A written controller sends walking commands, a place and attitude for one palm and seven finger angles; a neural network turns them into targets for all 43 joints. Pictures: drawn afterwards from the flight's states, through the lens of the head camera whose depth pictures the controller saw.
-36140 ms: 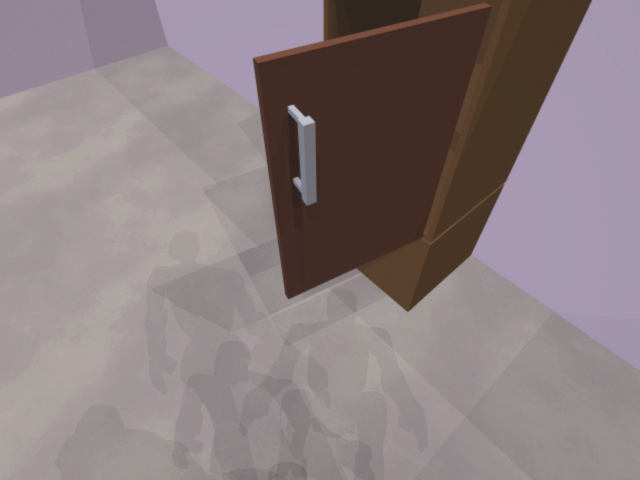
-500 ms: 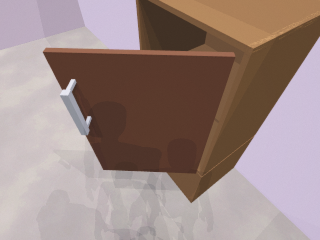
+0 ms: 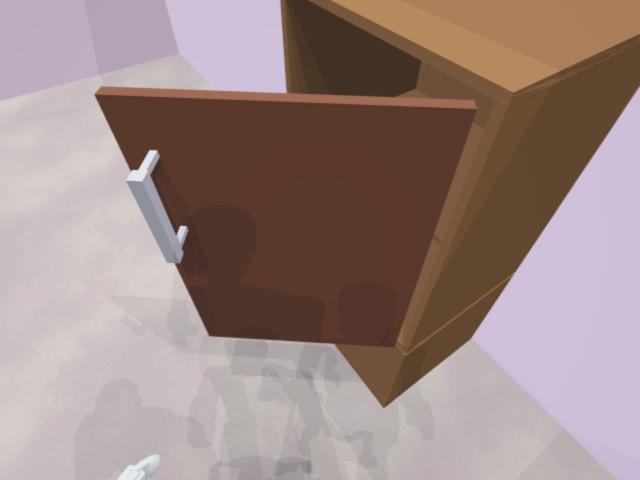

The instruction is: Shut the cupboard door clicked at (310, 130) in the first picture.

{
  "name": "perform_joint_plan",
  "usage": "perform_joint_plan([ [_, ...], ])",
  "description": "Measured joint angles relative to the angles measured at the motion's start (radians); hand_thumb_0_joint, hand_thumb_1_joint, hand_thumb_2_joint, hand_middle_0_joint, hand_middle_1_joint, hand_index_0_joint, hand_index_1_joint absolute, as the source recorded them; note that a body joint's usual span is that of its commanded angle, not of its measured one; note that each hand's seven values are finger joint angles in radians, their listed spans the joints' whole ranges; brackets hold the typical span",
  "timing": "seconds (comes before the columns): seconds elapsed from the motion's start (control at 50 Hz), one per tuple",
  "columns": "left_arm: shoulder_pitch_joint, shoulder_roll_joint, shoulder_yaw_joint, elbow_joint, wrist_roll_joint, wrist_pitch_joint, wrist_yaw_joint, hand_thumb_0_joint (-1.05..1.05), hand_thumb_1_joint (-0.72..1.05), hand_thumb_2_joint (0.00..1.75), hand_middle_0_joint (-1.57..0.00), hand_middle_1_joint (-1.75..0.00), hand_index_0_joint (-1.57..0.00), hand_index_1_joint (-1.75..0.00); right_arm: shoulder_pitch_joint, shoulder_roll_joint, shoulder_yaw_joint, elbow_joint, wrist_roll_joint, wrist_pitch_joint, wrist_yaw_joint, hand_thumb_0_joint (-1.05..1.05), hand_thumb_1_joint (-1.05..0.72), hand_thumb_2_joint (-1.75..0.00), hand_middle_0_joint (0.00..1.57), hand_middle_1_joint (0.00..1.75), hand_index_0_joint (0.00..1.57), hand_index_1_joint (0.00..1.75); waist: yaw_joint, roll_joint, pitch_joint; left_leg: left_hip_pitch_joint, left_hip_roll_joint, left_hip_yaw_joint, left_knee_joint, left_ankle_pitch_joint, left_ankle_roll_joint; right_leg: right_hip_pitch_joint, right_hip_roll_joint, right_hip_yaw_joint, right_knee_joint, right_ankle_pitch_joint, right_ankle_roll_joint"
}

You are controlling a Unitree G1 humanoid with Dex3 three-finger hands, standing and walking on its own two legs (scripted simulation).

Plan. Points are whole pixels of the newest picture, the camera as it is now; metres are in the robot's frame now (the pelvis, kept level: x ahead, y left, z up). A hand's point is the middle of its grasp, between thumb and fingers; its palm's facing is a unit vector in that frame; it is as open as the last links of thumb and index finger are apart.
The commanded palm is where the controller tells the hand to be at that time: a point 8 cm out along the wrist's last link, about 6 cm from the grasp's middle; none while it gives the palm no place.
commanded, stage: raise the hand and make a fist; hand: left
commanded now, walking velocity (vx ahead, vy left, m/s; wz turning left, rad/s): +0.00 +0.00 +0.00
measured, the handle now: (163, 210) +0.42 +0.24 +0.10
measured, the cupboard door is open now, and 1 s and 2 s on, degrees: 51 51 51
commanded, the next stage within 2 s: bring the fist close to the handle in 1.82 s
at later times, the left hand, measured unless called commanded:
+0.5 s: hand out of the picture +0.11 +0.19 +0.02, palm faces +0.08 -1.00 -0.05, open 5.3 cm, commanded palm +0.10 +0.24 +0.00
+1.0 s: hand (141, 446) +0.15 +0.20 +0.03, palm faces -0.11 -0.99 -0.04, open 3.2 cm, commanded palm +0.13 +0.27 +0.06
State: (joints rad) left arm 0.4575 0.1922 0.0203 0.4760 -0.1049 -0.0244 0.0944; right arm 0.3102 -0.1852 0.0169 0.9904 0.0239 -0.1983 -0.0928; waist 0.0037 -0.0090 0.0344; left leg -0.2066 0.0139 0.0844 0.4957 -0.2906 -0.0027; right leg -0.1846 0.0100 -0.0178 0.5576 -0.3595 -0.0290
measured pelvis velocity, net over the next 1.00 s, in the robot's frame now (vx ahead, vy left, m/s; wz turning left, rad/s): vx -0.06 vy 0.04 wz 0.04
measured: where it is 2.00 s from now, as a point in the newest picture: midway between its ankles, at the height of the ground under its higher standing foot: outside the picture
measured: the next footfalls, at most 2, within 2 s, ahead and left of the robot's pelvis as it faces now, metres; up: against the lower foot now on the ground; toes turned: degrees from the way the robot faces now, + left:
none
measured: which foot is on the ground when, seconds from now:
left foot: down 0.00-1.00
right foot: down 0.00-1.00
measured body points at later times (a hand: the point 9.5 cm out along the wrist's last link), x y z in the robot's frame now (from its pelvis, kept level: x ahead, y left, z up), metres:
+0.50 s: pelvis -0.08 +0.00 -0.08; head -0.04 +0.01 +0.37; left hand +0.10 +0.25 +0.02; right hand +0.16 -0.21 -0.13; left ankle -0.02 +0.12 -0.73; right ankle -0.05 -0.09 -0.73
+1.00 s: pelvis -0.06 +0.04 -0.05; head -0.03 +0.05 +0.40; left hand +0.15 +0.25 +0.04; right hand +0.12 -0.19 -0.11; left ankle -0.02 +0.12 -0.73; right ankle -0.05 -0.09 -0.73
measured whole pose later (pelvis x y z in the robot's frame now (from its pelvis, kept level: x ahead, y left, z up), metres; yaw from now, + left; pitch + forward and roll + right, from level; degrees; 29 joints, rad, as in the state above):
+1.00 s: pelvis -0.06 +0.04 -0.05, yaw +2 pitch +6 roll -3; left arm 0.41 0.25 0.04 -0.21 -0.23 -0.17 -0.23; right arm 0.28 -0.26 0.03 0.53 0.04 -0.26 -0.06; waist 0.00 0.05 -0.07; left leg -0.65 0.00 0.03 0.94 -0.40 0.06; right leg -0.56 -0.01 -0.06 0.89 -0.45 0.02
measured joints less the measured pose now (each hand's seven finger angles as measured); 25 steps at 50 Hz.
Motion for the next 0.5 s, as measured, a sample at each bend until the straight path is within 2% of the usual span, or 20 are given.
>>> perform_joint_plan([
  [0.06, -0.034, -0.006, -0.002, -0.244, -0.038, -0.061, 0.013, 0.02, 0.93, 0.89, -0.22, -0.32, -0.23, -0.33, 0.012, -0.050, -0.023, -0.094, 0.006, -0.075, 0.019, 0.01, -0.91, -0.90, 0.20, 0.30, 0.20, 0.30, -0.027, 0.043, -0.061, -0.072, -0.020, -0.030, 0.069, -0.013, 0.008, -0.042, -0.022, -0.032, 0.042, -0.037, -0.004],
  [0.1, -0.109, -0.023, 0.017, -0.299, -0.047, -0.158, -0.023, 0.02, 0.93, 0.89, -0.24, -0.34, -0.24, -0.35, -0.021, -0.077, -0.036, -0.152, -0.004, -0.096, 0.034, 0.01, -0.91, -0.90, 0.20, 0.30, 0.20, 0.30, -0.047, 0.069, -0.095, -0.148, -0.023, -0.044, 0.132, -0.025, 0.012, -0.111, -0.028, -0.047, 0.101, -0.048, 0.001],
  [0.14, -0.171, -0.039, 0.042, -0.309, -0.072, -0.285, -0.101, 0.01, 0.92, 0.89, -0.26, -0.37, -0.27, -0.38, -0.065, -0.081, -0.047, -0.206, -0.016, -0.106, 0.053, 0.01, -0.91, -0.90, 0.20, 0.30, 0.20, 0.30, -0.051, 0.059, -0.132, -0.246, -0.023, -0.039, 0.202, -0.038, 0.010, -0.218, -0.032, -0.042, 0.188, -0.068, 0.001],
  [0.18, -0.193, -0.055, 0.058, -0.308, -0.108, -0.407, -0.221, 0.01, 0.92, 0.89, -0.29, -0.40, -0.29, -0.41, -0.102, -0.072, -0.056, -0.259, -0.022, -0.104, 0.076, 0.01, -0.91, -0.90, 0.20, 0.30, 0.20, 0.30, -0.039, 0.022, -0.154, -0.333, -0.020, -0.034, 0.272, -0.045, 0.002, -0.321, -0.029, -0.027, 0.279, -0.092, -0.005],
  [0.22, -0.176, -0.063, 0.065, -0.293, -0.127, -0.482, -0.344, 0.00, 0.91, 0.89, -0.32, -0.43, -0.32, -0.44, -0.127, -0.065, -0.062, -0.318, -0.020, -0.089, 0.096, 0.01, -0.91, -0.90, 0.20, 0.30, 0.20, 0.30, -0.027, -0.020, -0.160, -0.403, -0.016, -0.032, 0.343, -0.074, -0.004, -0.398, -0.024, -0.017, 0.357, -0.114, -0.015],
  [0.24, -0.154, -0.061, 0.065, -0.287, -0.127, -0.487, -0.387, 0.00, 0.91, 0.89, -0.34, -0.45, -0.34, -0.46, -0.133, -0.065, -0.064, -0.350, -0.016, -0.078, 0.101, 0.01, -0.91, -0.90, 0.20, 0.30, 0.20, 0.30, -0.021, -0.037, -0.159, -0.431, -0.014, -0.033, 0.376, -0.087, -0.005, -0.426, -0.023, -0.017, 0.389, -0.124, -0.018],
  [0.28, -0.093, -0.047, 0.063, -0.287, -0.117, -0.451, -0.427, 0.00, 0.91, 0.89, -0.37, -0.49, -0.38, -0.50, -0.138, -0.074, -0.069, -0.411, -0.011, -0.054, 0.100, 0.01, -0.90, -0.90, 0.20, 0.30, 0.20, 0.30, -0.008, -0.051, -0.151, -0.477, -0.009, -0.042, 0.436, -0.106, -0.007, -0.463, -0.019, -0.027, 0.438, -0.140, -0.022],
  [0.32, -0.027, -0.022, 0.065, -0.303, -0.107, -0.406, -0.409, 0.00, 0.90, 0.89, -0.41, -0.53, -0.42, -0.53, -0.140, -0.085, -0.073, -0.459, -0.010, -0.039, 0.092, 0.01, -0.90, -0.90, 0.20, 0.30, 0.20, 0.30, 0.006, -0.043, -0.145, -0.517, -0.004, -0.059, 0.489, -0.122, -0.006, -0.489, -0.015, -0.044, 0.471, -0.152, -0.024],
  [0.36, 0.029, 0.003, 0.077, -0.347, -0.106, -0.398, -0.359, 0.01, 0.90, 0.89, -0.45, -0.57, -0.46, -0.57, -0.140, -0.091, -0.074, -0.486, -0.012, -0.042, 0.083, 0.01, -0.90, -0.90, 0.20, 0.30, 0.20, 0.30, 0.019, -0.025, -0.139, -0.554, 0.002, -0.080, 0.536, -0.135, -0.004, -0.508, -0.010, -0.064, 0.495, -0.159, -0.025],
  [0.4, 0.054, 0.026, 0.091, -0.422, -0.117, -0.430, -0.311, 0.02, 0.90, 0.89, -0.49, -0.61, -0.49, -0.61, -0.140, -0.091, -0.067, -0.489, -0.014, -0.058, 0.070, 0.01, -0.90, -0.90, 0.20, 0.30, 0.20, 0.30, 0.035, -0.005, -0.137, -0.588, 0.005, -0.100, 0.578, -0.146, -0.003, -0.526, -0.005, -0.084, 0.516, -0.163, -0.025],
  [0.44, 0.040, 0.038, 0.096, -0.501, -0.142, -0.485, -0.290, 0.02, 0.90, 0.89, -0.52, -0.65, -0.52, -0.65, -0.142, -0.087, -0.049, -0.474, -0.013, -0.076, 0.060, 0.01, -0.90, -0.90, 0.20, 0.30, 0.20, 0.30, 0.046, 0.017, -0.134, -0.614, 0.007, -0.117, 0.612, -0.153, -0.001, -0.538, -0.003, -0.101, 0.532, -0.166, -0.024],
  [0.48, -0.014, 0.035, 0.080, -0.563, -0.167, -0.521, -0.303, 0.02, 0.90, 0.90, -0.55, -0.69, -0.56, -0.69, -0.144, -0.080, -0.023, -0.455, -0.009, -0.089, 0.050, 0.01, -0.90, -0.90, 0.20, 0.30, 0.20, 0.30, 0.048, 0.042, -0.128, -0.631, 0.006, -0.131, 0.636, -0.156, 0.003, -0.543, -0.002, -0.114, 0.540, -0.164, -0.020],
  [0.5, -0.051, 0.031, 0.065, -0.580, -0.173, -0.521, -0.320, 0.02, 0.90, 0.90, -0.57, -0.71, -0.57, -0.71, -0.143, -0.074, -0.009, -0.447, -0.005, -0.091, 0.046, 0.01, -0.90, -0.90, 0.20, 0.30, 0.20, 0.30, 0.046, 0.053, -0.126, -0.635, 0.006, -0.134, 0.642, -0.155, 0.005, -0.544, -0.002, -0.117, 0.541, -0.162, -0.017],
])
